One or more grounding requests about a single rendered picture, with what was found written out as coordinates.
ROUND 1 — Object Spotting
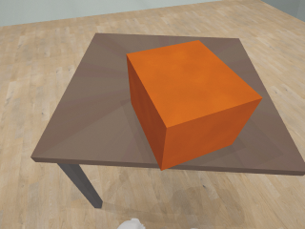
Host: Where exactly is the carton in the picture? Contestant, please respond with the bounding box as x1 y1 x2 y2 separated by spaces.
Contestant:
126 40 263 171

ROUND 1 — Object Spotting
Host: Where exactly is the table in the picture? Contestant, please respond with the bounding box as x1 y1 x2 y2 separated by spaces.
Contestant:
30 32 305 209

